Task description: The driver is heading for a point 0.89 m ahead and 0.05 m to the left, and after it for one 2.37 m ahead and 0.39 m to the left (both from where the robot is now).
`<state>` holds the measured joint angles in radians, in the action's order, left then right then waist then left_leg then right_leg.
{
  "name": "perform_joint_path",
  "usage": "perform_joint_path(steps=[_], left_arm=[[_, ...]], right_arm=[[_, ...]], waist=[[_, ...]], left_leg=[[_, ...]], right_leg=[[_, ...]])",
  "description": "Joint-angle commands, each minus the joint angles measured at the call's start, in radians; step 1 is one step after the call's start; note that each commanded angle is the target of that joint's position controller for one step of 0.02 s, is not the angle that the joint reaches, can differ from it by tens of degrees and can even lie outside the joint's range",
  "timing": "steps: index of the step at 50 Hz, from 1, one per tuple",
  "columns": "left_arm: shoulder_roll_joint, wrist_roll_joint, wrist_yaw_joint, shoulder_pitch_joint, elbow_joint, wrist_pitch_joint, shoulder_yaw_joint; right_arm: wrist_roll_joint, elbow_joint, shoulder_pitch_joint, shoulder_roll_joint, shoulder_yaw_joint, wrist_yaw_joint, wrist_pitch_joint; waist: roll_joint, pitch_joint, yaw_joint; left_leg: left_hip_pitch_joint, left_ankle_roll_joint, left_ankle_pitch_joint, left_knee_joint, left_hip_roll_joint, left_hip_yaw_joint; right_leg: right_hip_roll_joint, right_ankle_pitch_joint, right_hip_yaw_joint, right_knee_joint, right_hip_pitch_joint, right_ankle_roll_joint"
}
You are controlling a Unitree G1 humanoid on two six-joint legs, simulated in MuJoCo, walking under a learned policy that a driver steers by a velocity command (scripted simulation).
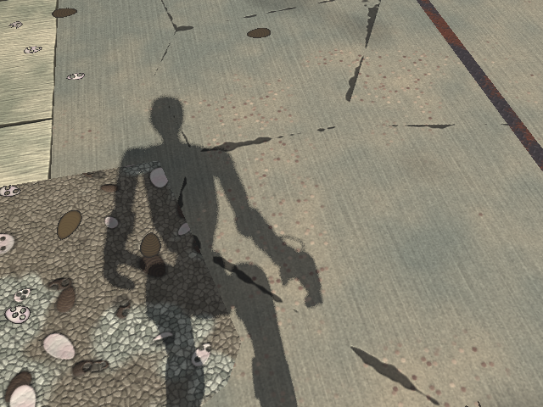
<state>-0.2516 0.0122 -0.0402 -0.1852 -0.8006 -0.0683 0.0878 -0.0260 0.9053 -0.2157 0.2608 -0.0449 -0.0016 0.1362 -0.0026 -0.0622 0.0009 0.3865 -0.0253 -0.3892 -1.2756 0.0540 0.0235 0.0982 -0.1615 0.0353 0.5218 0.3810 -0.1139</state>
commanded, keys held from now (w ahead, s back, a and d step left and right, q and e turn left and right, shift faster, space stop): w+e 0.20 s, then w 0.44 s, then w+q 0.36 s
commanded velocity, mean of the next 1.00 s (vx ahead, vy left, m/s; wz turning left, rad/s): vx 0.50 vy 0.00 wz -0.14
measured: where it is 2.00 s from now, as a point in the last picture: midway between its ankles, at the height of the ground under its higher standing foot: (286, 244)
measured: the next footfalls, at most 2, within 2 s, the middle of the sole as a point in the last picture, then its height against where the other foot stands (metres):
left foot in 0.38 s outside the picture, level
right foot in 0.88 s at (353, 333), level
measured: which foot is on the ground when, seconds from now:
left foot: up 0.00-0.36, down 0.38-0.88, up 0.90-1.00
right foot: down 0.00-0.40, up 0.42-0.86, down 0.88-1.00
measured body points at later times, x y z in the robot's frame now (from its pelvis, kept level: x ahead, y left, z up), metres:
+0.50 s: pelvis +0.29 +0.05 +0.01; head +0.31 +0.05 +0.46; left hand +0.41 +0.30 -0.12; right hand +0.37 -0.24 -0.10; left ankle +0.36 +0.13 -0.73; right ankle +0.16 -0.06 -0.64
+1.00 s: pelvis +0.54 -0.05 +0.01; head +0.57 -0.06 +0.45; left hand +0.76 +0.17 -0.07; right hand +0.53 -0.33 -0.13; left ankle +0.44 +0.10 -0.64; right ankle +0.59 -0.17 -0.73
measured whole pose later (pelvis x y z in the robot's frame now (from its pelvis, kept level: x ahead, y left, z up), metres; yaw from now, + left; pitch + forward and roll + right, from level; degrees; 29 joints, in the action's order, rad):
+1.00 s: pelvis +0.54 -0.05 +0.01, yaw -5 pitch +2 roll +0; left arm -0.24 0.00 -0.02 -0.11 -0.69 -0.11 0.05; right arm -0.03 0.87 -0.37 0.29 -0.05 -0.01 0.06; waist -0.03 -0.02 -0.05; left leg 0.38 -0.03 -0.43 -1.13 0.01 0.07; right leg 0.00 -0.17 0.05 0.50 0.37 -0.02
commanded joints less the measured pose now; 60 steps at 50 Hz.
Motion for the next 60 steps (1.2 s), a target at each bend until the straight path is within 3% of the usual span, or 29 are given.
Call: perform_joint_path(steps=[1,5,9,13,16,18,19,20,21,22,23,24,26,28,31,35,40,42,43,44,45,46,47,48,49,50,52,54,60], left_arm=[[-0.088,-0.004,0.010,-0.002,0.079,-0.021,0.013],[-0.152,0.002,0.038,-0.066,0.074,-0.025,0.027],[-0.155,0.009,0.049,-0.132,0.067,-0.013,0.027],[-0.140,0.013,0.051,-0.187,0.044,-0.007,0.022],[-0.147,0.005,0.060,-0.196,0.038,0.002,0.021],[-0.133,0.001,0.059,-0.167,0.050,0.009,0.014],[-0.101,-0.009,0.055,-0.146,0.069,0.007,-0.002],[-0.047,0.012,0.053,-0.281,0.070,-0.004,-0.019],[-0.075,0.025,0.055,-0.307,0.060,-0.013,-0.021],[-0.152,0.034,0.054,-0.210,0.070,-0.016,-0.004],[-0.152,0.024,0.055,-0.128,0.088,-0.015,-0.006],[-0.139,0.005,0.052,-0.080,0.103,-0.017,-0.006],[-0.111,-0.001,0.049,-0.097,0.102,-0.012,-0.003],[-0.080,-0.002,0.048,-0.105,0.101,-0.006,-0.010],[-0.065,-0.010,0.050,-0.012,0.138,-0.008,-0.018],[-0.040,-0.007,0.038,0.123,0.175,-0.021,-0.029],[-0.064,0.007,0.009,0.239,0.218,-0.048,-0.026],[-0.098,0.007,0.008,0.190,0.209,-0.057,-0.014],[-0.126,0.004,0.014,0.100,0.184,-0.060,0.001],[-0.175,-0.008,0.024,-0.041,0.153,-0.063,0.022],[-0.259,-0.023,0.038,-0.232,0.134,-0.055,0.043],[-0.284,-0.030,0.029,-0.242,0.118,-0.043,0.044],[-0.176,-0.022,0.029,-0.211,0.128,-0.040,0.020],[-0.132,-0.011,0.031,-0.157,0.128,-0.040,0.005],[-0.111,-0.014,0.027,-0.096,0.126,-0.041,-0.004],[-0.089,-0.016,0.023,-0.050,0.120,-0.042,-0.009],[-0.086,-0.023,0.023,-0.008,0.105,-0.052,-0.006],[-0.104,-0.023,0.026,-0.002,0.087,-0.062,0.003],[-0.162,-0.021,0.047,-0.035,0.044,-0.050,0.022]], right_arm=[[0.015,-0.086,-0.027,0.122,-0.038,-0.002,0.002],[0.045,-0.145,0.088,0.084,-0.032,-0.015,-0.027],[0.034,-0.191,0.241,0.058,-0.019,-0.008,-0.020],[0.020,-0.220,0.302,0.083,-0.019,0.017,-0.005],[0.023,-0.221,0.277,0.117,-0.028,0.035,0.011],[0.032,-0.179,0.130,0.156,-0.049,0.031,0.020],[0.046,-0.156,-0.018,0.200,-0.061,0.026,0.022],[0.055,-0.122,-0.173,0.284,-0.089,0.025,0.011],[0.024,-0.094,-0.202,0.216,-0.075,0.037,0.004],[0.009,-0.108,-0.140,0.148,-0.055,0.036,0.000],[0.016,-0.128,-0.066,0.122,-0.043,0.034,-0.011],[0.024,-0.130,-0.020,0.102,-0.033,0.034,-0.018],[0.035,-0.128,0.002,0.084,-0.023,0.034,-0.015],[0.027,-0.111,-0.026,0.101,-0.026,0.033,-0.011],[0.019,-0.089,-0.069,0.142,-0.034,0.022,-0.016],[0.004,-0.059,-0.146,0.154,-0.031,0.013,-0.035],[-0.003,-0.038,-0.210,0.171,-0.035,0.000,-0.058],[-0.003,-0.039,-0.195,0.190,-0.042,-0.006,-0.067],[-0.002,-0.044,-0.180,0.189,-0.041,-0.008,-0.069],[0.007,-0.057,-0.168,0.160,-0.031,-0.005,-0.066],[0.036,-0.099,-0.153,0.085,-0.006,-0.006,-0.061],[-0.001,-0.117,-0.295,0.018,0.012,-0.003,-0.043],[-0.024,-0.097,-0.244,0.131,-0.016,-0.006,-0.043],[-0.025,-0.116,-0.161,0.161,-0.028,-0.006,-0.047],[-0.015,-0.118,-0.129,0.143,-0.029,-0.008,-0.054],[-0.004,-0.124,-0.112,0.129,-0.034,-0.007,-0.064],[-0.008,-0.132,-0.127,0.088,-0.033,0.001,-0.088],[-0.004,-0.154,-0.102,0.073,-0.033,0.003,-0.103],[0.004,-0.217,0.056,0.053,-0.022,0.032,-0.098]], waist=[[-0.018,0.129,-0.033],[0.017,0.075,-0.017],[0.076,0.056,0.048],[0.100,0.057,0.080],[0.130,0.058,0.057],[0.135,0.129,-0.023],[0.078,0.255,-0.093],[-0.182,0.407,-0.080],[-0.283,0.394,-0.082],[-0.161,0.237,-0.090],[-0.070,0.148,-0.073],[-0.036,0.076,-0.049],[-0.074,0.064,-0.009],[-0.087,0.068,-0.005],[-0.065,0.052,-0.027],[-0.067,0.032,-0.071],[-0.085,0.013,-0.085],[-0.106,0.033,-0.039],[-0.101,0.081,0.015],[-0.082,0.188,0.082],[0.069,0.362,0.150],[0.364,0.475,0.071],[0.223,0.362,0.096],[0.155,0.232,0.092],[0.083,0.170,0.060],[0.086,0.117,0.033],[0.116,0.081,-0.008],[0.089,0.057,-0.021],[0.051,0.017,0.020]], left_leg=[[0.228,0.010,0.077,0.086,0.082,0.073],[0.234,0.076,0.232,0.325,0.057,0.029],[0.178,0.073,0.464,0.642,-0.011,0.018],[0.156,0.046,0.489,0.757,-0.024,0.033],[0.128,0.000,0.370,0.800,-0.030,0.028],[-0.076,-0.052,0.349,0.854,-0.054,-0.004],[-0.317,-0.116,0.371,0.817,0.063,0.104],[-0.709,-0.280,0.233,0.842,0.272,0.490],[-0.756,-0.307,0.030,0.977,0.347,0.749],[-0.635,-0.257,-0.070,0.993,0.318,0.653],[-0.494,-0.222,-0.016,1.009,0.276,0.513],[-0.370,-0.212,0.073,1.045,0.232,0.422],[-0.268,-0.194,0.201,1.088,0.169,0.314],[-0.248,-0.210,0.306,1.115,0.156,0.247],[-0.271,-0.216,0.419,1.142,0.156,0.178],[-0.274,-0.182,0.456,1.126,0.114,0.114],[-0.323,-0.163,0.426,1.043,0.158,0.183],[-0.339,-0.143,0.466,0.979,0.172,0.212],[-0.318,-0.122,0.565,0.889,0.142,0.192],[-0.228,-0.089,0.571,0.705,0.084,0.153],[-0.020,-0.045,0.268,0.372,-0.005,0.082],[0.293,-0.014,-0.217,0.106,-0.094,0.071],[0.383,-0.010,-0.174,-0.004,-0.034,0.127],[0.410,-0.011,-0.077,-0.011,-0.001,0.106],[0.364,-0.002,-0.001,0.016,0.035,0.090],[0.338,0.003,0.046,0.058,0.058,0.088],[0.268,0.013,0.095,0.088,0.085,0.080],[0.290,0.025,0.144,0.119,0.092,0.082],[0.300,0.026,0.405,0.429,0.080,0.036]], right_leg=[[-0.273,0.203,-0.401,-0.293,-0.250,-0.196],[-0.224,0.282,-0.304,-0.320,-0.124,-0.189],[-0.170,0.143,-0.276,-0.289,-0.112,-0.121],[-0.226,0.081,-0.344,-0.231,-0.216,-0.106],[-0.275,0.162,-0.402,-0.159,-0.323,-0.090],[-0.220,0.388,-0.373,-0.008,-0.334,-0.056],[-0.168,0.338,-0.318,0.221,-0.231,-0.023],[-0.020,0.024,-0.200,0.584,0.129,0.063],[-0.006,-0.407,-0.231,0.735,0.323,0.071],[-0.061,-0.345,-0.253,0.806,0.402,0.063],[-0.110,-0.261,-0.203,0.791,0.388,0.061],[-0.146,-0.199,-0.173,0.721,0.367,0.063],[-0.196,-0.132,-0.145,0.628,0.281,0.068],[-0.207,-0.105,-0.115,0.569,0.275,0.081],[-0.219,0.010,-0.094,0.399,0.325,0.108],[-0.179,0.185,-0.063,0.146,0.257,0.118],[-0.129,0.172,-0.067,-0.010,0.172,0.113],[-0.115,0.114,-0.066,-0.058,0.071,0.093],[-0.102,0.109,-0.051,-0.095,-0.070,0.069],[-0.156,0.132,-0.088,-0.068,-0.305,0.029],[-0.376,0.162,-0.302,-0.028,-0.603,-0.034],[-0.556,-0.042,-0.711,-0.142,-0.807,-0.168],[-0.516,-0.161,-0.685,-0.191,-0.714,-0.138],[-0.479,-0.124,-0.521,-0.208,-0.584,-0.101],[-0.434,-0.041,-0.417,-0.242,-0.457,-0.084],[-0.398,0.011,-0.336,-0.279,-0.364,-0.078],[-0.371,0.077,-0.226,-0.344,-0.252,-0.078],[-0.375,0.159,-0.148,-0.376,-0.225,-0.090],[-0.354,0.219,0.050,-0.391,-0.268,-0.064]])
